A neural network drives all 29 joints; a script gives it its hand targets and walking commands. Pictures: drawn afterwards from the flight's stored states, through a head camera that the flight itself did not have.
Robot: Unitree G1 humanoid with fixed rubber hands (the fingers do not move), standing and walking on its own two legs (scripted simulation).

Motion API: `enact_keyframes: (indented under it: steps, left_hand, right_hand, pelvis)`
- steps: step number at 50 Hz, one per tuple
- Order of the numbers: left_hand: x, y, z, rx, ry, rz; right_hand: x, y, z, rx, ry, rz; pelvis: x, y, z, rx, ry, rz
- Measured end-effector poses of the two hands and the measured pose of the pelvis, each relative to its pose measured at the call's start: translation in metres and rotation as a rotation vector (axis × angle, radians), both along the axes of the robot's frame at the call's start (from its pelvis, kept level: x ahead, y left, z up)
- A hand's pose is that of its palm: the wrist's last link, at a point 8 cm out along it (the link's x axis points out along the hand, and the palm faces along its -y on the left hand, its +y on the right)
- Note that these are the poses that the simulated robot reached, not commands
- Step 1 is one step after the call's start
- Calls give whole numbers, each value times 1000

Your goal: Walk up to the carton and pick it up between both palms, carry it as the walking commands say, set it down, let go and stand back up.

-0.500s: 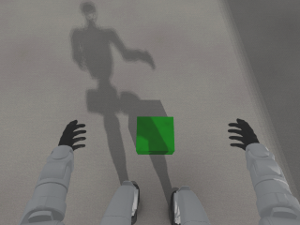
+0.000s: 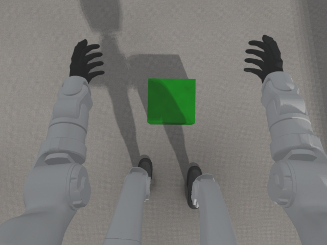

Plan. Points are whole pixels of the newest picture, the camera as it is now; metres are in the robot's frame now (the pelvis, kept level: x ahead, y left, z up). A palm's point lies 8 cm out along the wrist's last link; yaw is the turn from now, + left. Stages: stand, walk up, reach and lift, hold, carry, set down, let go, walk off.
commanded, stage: reach and lift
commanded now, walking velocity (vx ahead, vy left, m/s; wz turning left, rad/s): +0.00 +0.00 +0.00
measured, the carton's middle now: (171, 103) +0.50 +0.02 -0.60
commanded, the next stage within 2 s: none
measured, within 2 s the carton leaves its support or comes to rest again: neither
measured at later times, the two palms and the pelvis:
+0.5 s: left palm (101, 72) +0.49 +0.21 -0.17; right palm (250, 71) +0.52 -0.17 -0.17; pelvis +0.01 +0.00 -0.04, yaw +0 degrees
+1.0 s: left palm (118, 86) +0.50 +0.21 -0.33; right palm (229, 86) +0.53 -0.17 -0.33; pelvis -0.03 +0.00 -0.20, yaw +0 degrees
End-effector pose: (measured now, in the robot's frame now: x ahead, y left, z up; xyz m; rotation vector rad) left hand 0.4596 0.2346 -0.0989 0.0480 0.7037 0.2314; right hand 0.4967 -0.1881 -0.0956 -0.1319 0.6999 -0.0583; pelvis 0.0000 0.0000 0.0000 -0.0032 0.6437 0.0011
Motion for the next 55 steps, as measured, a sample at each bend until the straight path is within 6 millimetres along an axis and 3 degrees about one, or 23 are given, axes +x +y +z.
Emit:
enact_keyframes:
  steps: [10, 21, 27, 40, 55]
  left_hand:
    - [45, -24, -19, -10, -66, -23]
    - [36, -24, -49, -10, -55, -6]
    - [36, -21, -81, -9, -43, -3]
    - [40, -24, -173, -3, -51, -3]
    - [40, -27, -260, -13, -17, -8]
  right_hand:
    - [40, 22, -19, 39, -67, 1]
    - [29, 16, -54, 36, -54, -14]
    - [28, 14, -87, 37, -39, -23]
    - [30, 17, -176, 25, -55, -28]
    - [28, 23, -264, 24, -19, -25]
  pelvis:
    - [9, 4, -9, -5, 134, -8]
    - [12, 4, -24, 1, 203, -12]
    - [4, 2, -58, 7, 215, -8]
    - [-17, -2, -147, 6, 217, -6]
    - [-29, 0, -218, 11, 167, -11]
